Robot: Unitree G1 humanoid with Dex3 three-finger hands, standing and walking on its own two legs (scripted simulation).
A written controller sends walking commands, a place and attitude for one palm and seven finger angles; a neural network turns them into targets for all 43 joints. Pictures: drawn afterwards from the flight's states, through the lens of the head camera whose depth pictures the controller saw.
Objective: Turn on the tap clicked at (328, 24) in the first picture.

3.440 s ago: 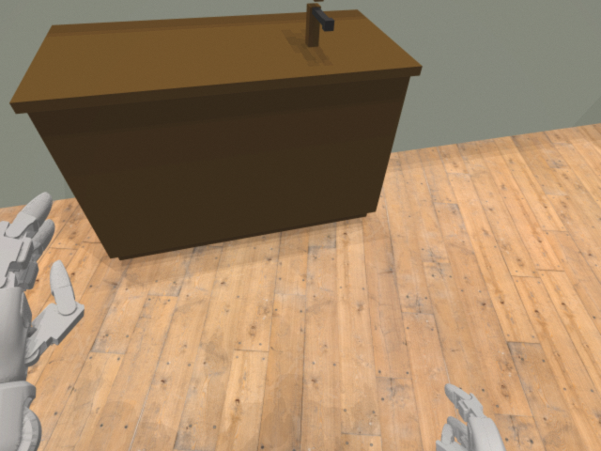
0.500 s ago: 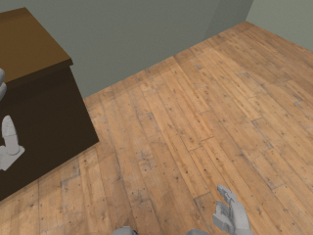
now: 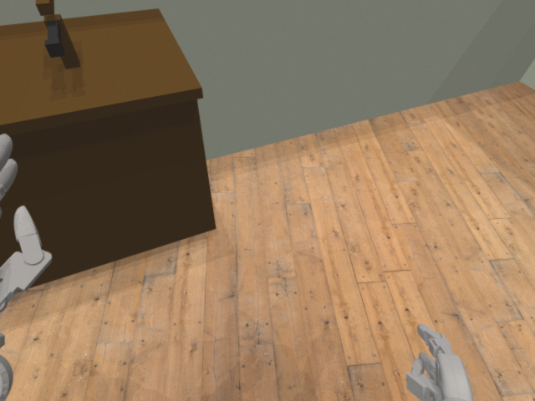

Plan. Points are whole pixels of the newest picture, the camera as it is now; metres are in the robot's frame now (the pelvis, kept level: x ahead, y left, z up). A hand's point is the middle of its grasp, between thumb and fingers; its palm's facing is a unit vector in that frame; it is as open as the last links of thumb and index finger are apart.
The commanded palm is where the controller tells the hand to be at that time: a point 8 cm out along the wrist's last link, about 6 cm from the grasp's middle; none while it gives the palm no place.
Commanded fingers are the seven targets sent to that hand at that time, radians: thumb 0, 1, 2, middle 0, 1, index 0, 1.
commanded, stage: take the last steps up to it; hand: left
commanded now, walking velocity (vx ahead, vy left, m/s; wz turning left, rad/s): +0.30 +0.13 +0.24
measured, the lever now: (54, 48) +0.76 +0.52 +0.13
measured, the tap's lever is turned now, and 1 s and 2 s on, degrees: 0 0 0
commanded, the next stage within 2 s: none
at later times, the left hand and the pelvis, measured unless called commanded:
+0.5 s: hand (2, 328) +0.15 +0.24 +0.19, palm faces +0.52 -0.75 -0.41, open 7.4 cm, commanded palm +0.09 +0.28 +0.19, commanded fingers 0.00 0.90 0.90 -0.20 -0.30 -0.20 -0.30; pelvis -0.03 -0.02 +0.02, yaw +8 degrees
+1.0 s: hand out of the picture +0.22 +0.29 +0.19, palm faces +0.52 -0.72 -0.46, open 7.4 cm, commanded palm +0.16 +0.32 +0.19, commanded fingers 0.00 0.90 0.90 -0.20 -0.30 -0.20 -0.30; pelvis +0.04 +0.03 +0.00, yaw +7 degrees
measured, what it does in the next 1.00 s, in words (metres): steps on the spot: right foot, then left foot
